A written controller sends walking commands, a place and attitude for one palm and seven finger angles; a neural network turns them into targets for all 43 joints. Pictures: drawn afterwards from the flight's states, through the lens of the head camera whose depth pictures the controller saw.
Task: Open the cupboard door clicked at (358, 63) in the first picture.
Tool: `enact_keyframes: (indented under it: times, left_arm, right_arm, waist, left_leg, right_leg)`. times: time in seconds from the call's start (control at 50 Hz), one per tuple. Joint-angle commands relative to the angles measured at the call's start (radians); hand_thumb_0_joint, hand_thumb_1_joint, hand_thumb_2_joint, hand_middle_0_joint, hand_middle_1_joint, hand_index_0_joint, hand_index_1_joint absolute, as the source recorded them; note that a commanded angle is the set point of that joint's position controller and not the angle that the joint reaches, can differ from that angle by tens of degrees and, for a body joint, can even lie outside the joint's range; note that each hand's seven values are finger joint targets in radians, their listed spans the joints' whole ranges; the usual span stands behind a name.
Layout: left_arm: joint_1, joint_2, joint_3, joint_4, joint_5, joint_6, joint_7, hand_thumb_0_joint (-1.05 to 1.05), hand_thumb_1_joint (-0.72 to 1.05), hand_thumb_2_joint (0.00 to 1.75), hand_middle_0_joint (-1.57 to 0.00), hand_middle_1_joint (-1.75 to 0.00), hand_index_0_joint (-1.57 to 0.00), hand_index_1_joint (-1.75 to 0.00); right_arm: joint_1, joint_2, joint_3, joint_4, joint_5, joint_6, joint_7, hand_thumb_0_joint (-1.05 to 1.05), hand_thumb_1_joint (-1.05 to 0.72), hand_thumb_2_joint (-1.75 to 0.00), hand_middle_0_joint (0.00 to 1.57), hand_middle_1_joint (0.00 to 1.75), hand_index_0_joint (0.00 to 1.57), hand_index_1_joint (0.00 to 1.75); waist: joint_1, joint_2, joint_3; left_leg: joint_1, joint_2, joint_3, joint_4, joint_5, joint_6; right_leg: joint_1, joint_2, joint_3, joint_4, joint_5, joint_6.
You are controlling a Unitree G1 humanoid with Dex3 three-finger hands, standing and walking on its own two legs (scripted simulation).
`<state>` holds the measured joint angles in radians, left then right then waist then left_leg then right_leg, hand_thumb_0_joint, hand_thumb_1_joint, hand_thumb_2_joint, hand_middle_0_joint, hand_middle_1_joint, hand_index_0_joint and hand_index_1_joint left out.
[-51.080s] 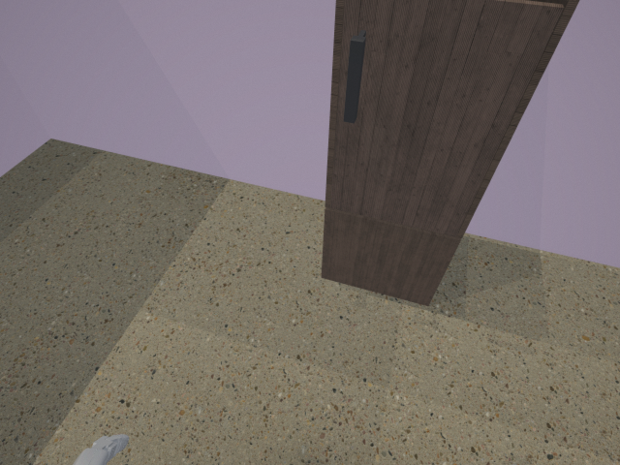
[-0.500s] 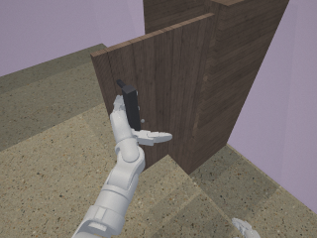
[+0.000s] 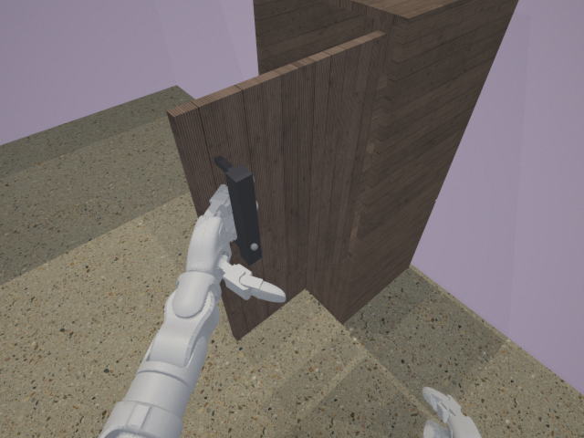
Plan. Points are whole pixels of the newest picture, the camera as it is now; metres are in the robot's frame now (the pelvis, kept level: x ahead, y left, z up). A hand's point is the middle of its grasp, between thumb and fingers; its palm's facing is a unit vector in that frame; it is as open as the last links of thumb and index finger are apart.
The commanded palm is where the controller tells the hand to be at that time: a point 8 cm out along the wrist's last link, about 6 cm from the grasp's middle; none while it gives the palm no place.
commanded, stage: slide the hand sideways off the handle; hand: left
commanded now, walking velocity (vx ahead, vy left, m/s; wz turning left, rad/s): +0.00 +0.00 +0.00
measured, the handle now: (237, 212) +0.40 +0.11 +0.10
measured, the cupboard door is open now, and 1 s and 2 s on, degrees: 91 91 91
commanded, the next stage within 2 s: draw the hand back to the body in 0.68 s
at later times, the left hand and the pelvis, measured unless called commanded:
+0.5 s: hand (213, 290) +0.28 +0.12 +0.10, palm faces +0.00 -1.00 -0.03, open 16.3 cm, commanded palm +0.25 +0.18 +0.10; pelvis +0.03 -0.02 +0.00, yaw +1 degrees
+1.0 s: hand (181, 303) +0.25 +0.15 +0.11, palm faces +0.00 -1.00 -0.05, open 16.3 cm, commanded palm +0.22 +0.21 +0.12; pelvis +0.01 -0.02 +0.00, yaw +1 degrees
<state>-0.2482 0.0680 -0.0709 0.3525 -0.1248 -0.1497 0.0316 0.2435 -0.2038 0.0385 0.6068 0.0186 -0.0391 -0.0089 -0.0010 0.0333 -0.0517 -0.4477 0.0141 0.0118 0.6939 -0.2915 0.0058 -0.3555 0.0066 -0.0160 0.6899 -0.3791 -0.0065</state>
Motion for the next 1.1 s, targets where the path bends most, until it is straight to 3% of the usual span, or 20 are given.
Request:
enact_keyframes:
  times: [0.0,0.1,0.12,0.18,0.22,0.28,0.3,0.32,0.42,0.5,0.62,0.66,0.72,0.76,0.82,0.9,0.96,0.98,1.02,1.08]
  left_arm:
    - [-0.14,0.085,0.074,-0.285,-0.004,-0.05,-0.001,0.0,-0.5,0.3,-0.15,-0.3,-0.15,-0.3]
    - [0.04,0.133,0.128,-0.438,-0.013,-0.021,-0.013,0.0,-0.5,0.3,-0.15,-0.3,-0.15,-0.3]
    - [0.059,0.107,0.1,-0.489,-0.013,-0.021,-0.018,0.0,-0.5,0.3,-0.15,-0.3,-0.15,-0.3]
    - [0.154,0.102,0.091,-0.602,-0.017,-0.021,-0.029,0.0,-0.5,0.3,-0.15,-0.3,-0.15,-0.3]
    - [0.155,0.112,0.086,-0.64,-0.019,-0.025,-0.038,0.0,-0.5,0.3,-0.15,-0.3,-0.15,-0.3]
    - [0.216,0.116,0.081,-0.694,-0.027,-0.033,-0.063,0.0,-0.5,0.3,-0.15,-0.3,-0.15,-0.3]
    - [0.231,0.12,0.076,-0.697,-0.031,-0.034,-0.072,0.0,-0.5,0.3,-0.15,-0.3,-0.15,-0.3]
    - [0.219,0.116,0.067,-0.718,-0.035,-0.038,-0.083,0.0,-0.5,0.3,-0.15,-0.3,-0.15,-0.3]
    - [0.28,0.163,0.116,-0.703,-0.06,-0.031,-0.132,0.0,-0.5,0.3,-0.15,-0.3,-0.15,-0.3]
    - [0.368,0.202,0.176,-0.68,-0.085,-0.026,-0.166,0.0,-0.5,0.3,-0.15,-0.3,-0.15,-0.3]
    - [0.428,0.231,0.231,-0.715,-0.126,-0.051,-0.211,0.0,-0.5,0.3,-0.15,-0.3,-0.15,-0.3]
    - [0.398,0.205,0.192,-0.736,-0.129,-0.068,-0.225,0.0,-0.5,0.3,-0.15,-0.3,-0.15,-0.3]
    - [0.381,0.212,0.191,-0.715,-0.138,-0.078,-0.236,0.0,-0.5,0.3,-0.15,-0.3,-0.15,-0.3]
    - [0.347,0.209,0.178,-0.698,-0.133,-0.081,-0.239,0.0,-0.5,0.3,-0.15,-0.3,-0.15,-0.3]
    - [0.337,0.275,0.244,-0.696,-0.136,-0.074,-0.234,0.0,-0.5,0.3,-0.15,-0.3,-0.15,-0.3]
    - [0.359,0.313,0.306,-0.717,-0.15,-0.063,-0.224,0.0,-0.5,0.3,-0.15,-0.3,-0.15,-0.3]
    - [0.403,0.308,0.325,-0.718,-0.17,-0.044,-0.232,0.0,-0.5,0.3,-0.15,-0.3,-0.15,-0.3]
    - [0.414,0.291,0.309,-0.712,-0.177,-0.032,-0.24,0.0,-0.5,0.3,-0.15,-0.3,-0.15,-0.3]
    - [0.441,0.311,0.336,-0.695,-0.189,-0.013,-0.254,0.0,-0.5,0.3,-0.15,-0.3,-0.15,-0.3]
    - [0.442,0.312,0.334,-0.722,-0.199,0.017,-0.283,0.0,-0.5,0.3,-0.15,-0.3,-0.15,-0.3]
  right_arm:
    - [-0.11,-0.11,-0.042,-0.182,0.001,-0.046,-0.008,0.0,-0.9,-0.9,0.2,0.3,0.2,0.3]
    - [-0.124,-0.103,-0.043,-0.214,0.001,-0.028,-0.01,0.0,-0.9,-0.9,0.2,0.3,0.2,0.3]
    - [-0.129,-0.097,-0.041,-0.225,0.001,-0.027,-0.009,0.0,-0.9,-0.9,0.2,0.3,0.2,0.3]
    - [-0.127,-0.093,-0.042,-0.236,0.0,-0.03,-0.01,0.0,-0.9,-0.9,0.2,0.3,0.2,0.3]
    - [-0.131,-0.096,-0.044,-0.232,0.0,-0.033,-0.014,0.0,-0.9,-0.9,0.2,0.3,0.2,0.3]
    - [-0.124,-0.099,-0.045,-0.228,0.0,-0.046,-0.019,0.0,-0.9,-0.9,0.2,0.3,0.2,0.3]
    - [-0.12,-0.102,-0.046,-0.227,0.0,-0.049,-0.022,0.0,-0.9,-0.9,0.2,0.3,0.2,0.3]
    - [-0.125,-0.1,-0.045,-0.226,0.001,-0.055,-0.024,0.0,-0.9,-0.9,0.2,0.3,0.2,0.3]
    - [-0.122,-0.111,-0.045,-0.22,0.001,-0.07,-0.04,0.0,-0.9,-0.9,0.2,0.3,0.2,0.3]
    - [-0.122,-0.115,-0.043,-0.219,0.001,-0.076,-0.049,0.0,-0.9,-0.9,0.2,0.3,0.2,0.3]
    - [-0.135,-0.11,-0.037,-0.229,0.005,-0.097,-0.057,0.0,-0.9,-0.9,0.2,0.3,0.2,0.3]
    - [-0.131,-0.112,-0.036,-0.229,0.007,-0.11,-0.056,0.0,-0.9,-0.9,0.2,0.3,0.2,0.3]
    - [-0.125,-0.121,-0.04,-0.219,0.007,-0.128,-0.061,0.0,-0.9,-0.9,0.2,0.3,0.2,0.3]
    - [-0.124,-0.125,-0.041,-0.213,0.009,-0.139,-0.063,0.0,-0.9,-0.9,0.2,0.3,0.2,0.3]
    - [-0.133,-0.128,-0.043,-0.21,0.011,-0.15,-0.071,0.0,-0.9,-0.9,0.2,0.3,0.2,0.3]
    - [-0.14,-0.124,-0.04,-0.207,0.013,-0.164,-0.076,0.0,-0.9,-0.9,0.2,0.3,0.2,0.3]
    - [-0.146,-0.121,-0.036,-0.209,0.019,-0.172,-0.079,0.0,-0.9,-0.9,0.2,0.3,0.2,0.3]
    - [-0.146,-0.121,-0.032,-0.209,0.02,-0.175,-0.079,0.0,-0.9,-0.9,0.2,0.3,0.2,0.3]
    - [-0.145,-0.128,-0.033,-0.207,0.023,-0.18,-0.08,0.0,-0.9,-0.9,0.2,0.3,0.2,0.3]
    - [-0.147,-0.133,-0.034,-0.212,0.028,-0.186,-0.086,0.0,-0.9,-0.9,0.2,0.3,0.2,0.3]
  waist:
    - [0.036,-0.081,-0.206]
    - [0.05,-0.073,-0.212]
    - [0.042,-0.058,-0.211]
    - [0.034,-0.037,-0.217]
    - [0.012,-0.038,-0.187]
    - [0.005,-0.013,-0.188]
    - [-0.006,-0.039,-0.183]
    - [-0.008,-0.011,-0.18]
    - [-0.007,-0.056,-0.182]
    - [0.008,-0.084,-0.182]
    - [0.022,-0.047,-0.161]
    - [0.008,-0.038,-0.151]
    - [-0.005,-0.064,-0.123]
    - [-0.01,-0.047,-0.109]
    - [0.008,-0.06,-0.123]
    - [0.034,-0.046,-0.167]
    - [0.044,-0.032,-0.149]
    - [0.041,-0.042,-0.131]
    - [0.043,-0.074,-0.118]
    - [0.042,-0.034,-0.092]
  left_leg:
    - [0.19,-0.009,-0.008,-0.11,0.103,0.008]
    - [0.199,-0.01,0.015,-0.106,0.188,0.01]
    - [0.209,-0.01,0.015,-0.105,0.204,0.01]
    - [0.232,-0.01,0.016,-0.092,0.255,0.011]
    - [0.228,-0.009,0.011,-0.083,0.247,0.014]
    - [0.236,-0.012,0.004,-0.069,0.255,0.013]
    - [0.234,-0.013,0.003,-0.062,0.247,0.017]
    - [0.236,-0.014,0.0,-0.061,0.244,0.015]
    - [0.211,-0.024,-0.005,-0.046,0.219,0.018]
    - [0.185,-0.03,-0.003,-0.037,0.219,0.018]
    - [0.159,-0.035,-0.004,-0.031,0.2,0.016]
    - [0.164,-0.036,-0.008,-0.03,0.191,0.016]
    - [0.14,-0.034,-0.016,-0.02,0.146,0.018]
    - [0.132,-0.037,-0.018,-0.019,0.115,0.018]
    - [0.12,-0.035,-0.02,-0.026,0.078,0.018]
    - [0.141,-0.033,-0.018,-0.04,0.1,0.017]
    - [0.148,-0.033,-0.014,-0.054,0.108,0.015]
    - [0.147,-0.033,-0.013,-0.059,0.104,0.016]
    - [0.138,-0.029,-0.016,-0.064,0.108,0.016]
    - [0.16,-0.029,-0.014,-0.077,0.109,0.018]
  right_leg:
    - [-0.003,0.025,-0.032,-0.125,0.193,-0.019]
    - [0.059,0.026,-0.023,-0.123,0.318,-0.014]
    - [0.057,0.024,-0.026,-0.118,0.342,-0.013]
    - [0.061,0.027,-0.03,-0.106,0.407,-0.012]
    - [0.038,0.027,-0.027,-0.108,0.402,-0.007]
    - [0.024,0.028,-0.03,-0.097,0.413,-0.007]
    - [0.02,0.027,-0.028,-0.102,0.41,-0.003]
    - [0.01,0.024,-0.029,-0.097,0.409,-0.004]
    - [0.01,0.017,-0.02,-0.097,0.416,0.005]
    - [0.04,0.008,-0.009,-0.098,0.464,0.013]
    - [0.051,-0.006,0.01,-0.099,0.499,0.024]
    - [0.024,-0.001,0.001,-0.096,0.463,0.021]
    - [-0.008,-0.004,0.015,-0.11,0.403,0.028]
    - [-0.035,-0.003,0.017,-0.117,0.323,0.021]
    - [-0.019,-0.011,0.041,-0.144,0.233,0.02]
    - [0.029,-0.011,0.039,-0.146,0.246,0.015]
    - [0.038,-0.008,0.031,-0.151,0.272,0.017]
    - [0.034,-0.007,0.027,-0.157,0.272,0.02]
    - [0.044,-0.008,0.031,-0.164,0.281,0.024]
    - [0.021,0.002,0.014,-0.172,0.26,0.017]
